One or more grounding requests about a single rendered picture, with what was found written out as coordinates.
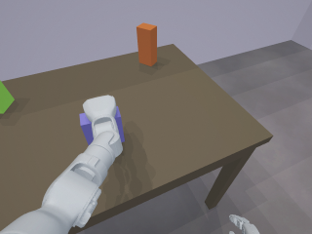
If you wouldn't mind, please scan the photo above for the table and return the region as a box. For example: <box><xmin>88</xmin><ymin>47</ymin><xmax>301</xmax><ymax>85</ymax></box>
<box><xmin>0</xmin><ymin>44</ymin><xmax>273</xmax><ymax>234</ymax></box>

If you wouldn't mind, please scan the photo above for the robot left forearm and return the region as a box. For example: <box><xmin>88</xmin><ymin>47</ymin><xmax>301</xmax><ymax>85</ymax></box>
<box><xmin>41</xmin><ymin>114</ymin><xmax>123</xmax><ymax>207</ymax></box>

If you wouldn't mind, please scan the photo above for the left robot upper arm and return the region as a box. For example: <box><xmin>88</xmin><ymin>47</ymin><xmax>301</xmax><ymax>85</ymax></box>
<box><xmin>0</xmin><ymin>170</ymin><xmax>101</xmax><ymax>234</ymax></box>

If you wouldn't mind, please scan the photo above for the robot left hand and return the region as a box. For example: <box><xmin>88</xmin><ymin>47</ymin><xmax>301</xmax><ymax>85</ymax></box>
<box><xmin>83</xmin><ymin>95</ymin><xmax>117</xmax><ymax>122</ymax></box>

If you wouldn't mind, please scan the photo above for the sponge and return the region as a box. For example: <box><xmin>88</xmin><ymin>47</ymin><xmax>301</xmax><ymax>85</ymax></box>
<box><xmin>79</xmin><ymin>106</ymin><xmax>125</xmax><ymax>145</ymax></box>

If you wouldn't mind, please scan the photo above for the robot right hand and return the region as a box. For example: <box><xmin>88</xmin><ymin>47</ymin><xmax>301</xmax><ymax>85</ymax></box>
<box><xmin>229</xmin><ymin>214</ymin><xmax>259</xmax><ymax>234</ymax></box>

